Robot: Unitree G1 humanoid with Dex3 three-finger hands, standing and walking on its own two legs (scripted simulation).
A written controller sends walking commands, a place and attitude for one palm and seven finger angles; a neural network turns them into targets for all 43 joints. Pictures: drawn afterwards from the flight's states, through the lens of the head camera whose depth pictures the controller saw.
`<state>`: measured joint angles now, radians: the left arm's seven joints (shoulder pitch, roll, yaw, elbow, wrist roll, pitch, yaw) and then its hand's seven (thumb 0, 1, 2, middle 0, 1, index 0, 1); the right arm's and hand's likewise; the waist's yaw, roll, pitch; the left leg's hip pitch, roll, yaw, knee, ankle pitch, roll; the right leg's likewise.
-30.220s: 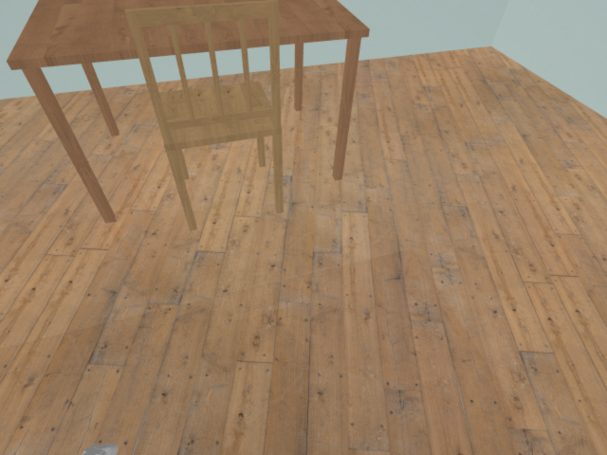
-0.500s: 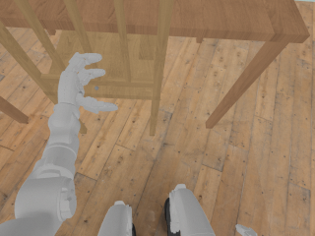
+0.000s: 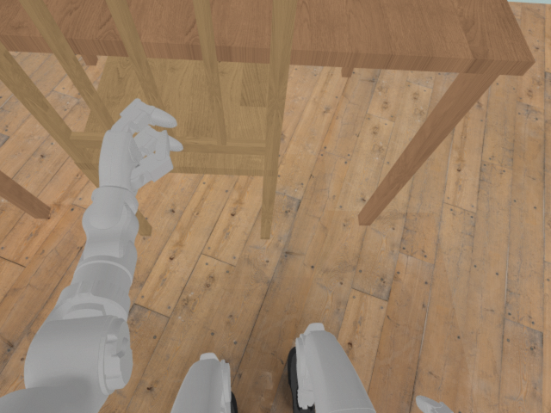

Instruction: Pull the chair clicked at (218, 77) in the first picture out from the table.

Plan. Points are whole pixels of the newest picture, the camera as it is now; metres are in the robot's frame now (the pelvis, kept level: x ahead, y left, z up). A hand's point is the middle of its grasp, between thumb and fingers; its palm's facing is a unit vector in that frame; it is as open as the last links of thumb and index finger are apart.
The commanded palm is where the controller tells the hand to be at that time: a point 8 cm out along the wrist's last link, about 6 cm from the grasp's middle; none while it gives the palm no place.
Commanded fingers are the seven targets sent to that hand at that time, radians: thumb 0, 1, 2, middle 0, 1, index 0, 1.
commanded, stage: hook a spindle and tug to test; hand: left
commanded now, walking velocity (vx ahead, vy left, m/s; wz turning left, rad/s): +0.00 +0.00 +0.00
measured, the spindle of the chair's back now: (146, 79) +0.61 +0.15 +0.05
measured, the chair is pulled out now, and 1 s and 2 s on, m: -0.09 -0.09 -0.09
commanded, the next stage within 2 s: open the thumb and straighten the fingers in 0.50 s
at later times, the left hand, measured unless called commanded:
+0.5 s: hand (163, 181) +0.44 +0.12 +0.03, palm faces -0.12 -0.99 -0.03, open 4.4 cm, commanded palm +0.42 +0.18 +0.02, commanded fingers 0.00 0.90 0.90 -0.50 -1.45 -0.50 -1.45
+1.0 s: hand (160, 176) +0.45 +0.13 +0.02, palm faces -0.12 -0.99 -0.09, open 12.2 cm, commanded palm +0.42 +0.19 +0.03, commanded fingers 0.00 -0.55 0.20 -0.22 -0.65 -0.22 -0.65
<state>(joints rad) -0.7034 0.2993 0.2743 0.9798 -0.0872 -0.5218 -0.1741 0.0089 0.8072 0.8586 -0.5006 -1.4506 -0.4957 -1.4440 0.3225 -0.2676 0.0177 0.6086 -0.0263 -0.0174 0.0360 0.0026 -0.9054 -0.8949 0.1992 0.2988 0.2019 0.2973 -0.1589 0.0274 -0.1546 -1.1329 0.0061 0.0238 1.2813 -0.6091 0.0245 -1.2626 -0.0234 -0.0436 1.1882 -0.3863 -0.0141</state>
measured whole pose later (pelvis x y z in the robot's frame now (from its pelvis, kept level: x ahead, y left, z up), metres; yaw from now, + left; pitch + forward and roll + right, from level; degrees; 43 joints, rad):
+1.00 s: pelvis +0.00 +0.00 +0.00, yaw +1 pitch +25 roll +0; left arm -0.60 0.28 0.22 0.87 -0.08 -0.48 -0.17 0.00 -0.29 0.33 -0.43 -1.23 -0.42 -1.22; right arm 0.30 -0.27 0.02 0.59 -0.01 -0.04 0.02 0.00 -0.90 -0.89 0.20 0.30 0.20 0.30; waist -0.13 0.03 -0.16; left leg -1.09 0.00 0.02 1.27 -0.61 0.02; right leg -1.22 -0.03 -0.05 1.18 -0.39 -0.01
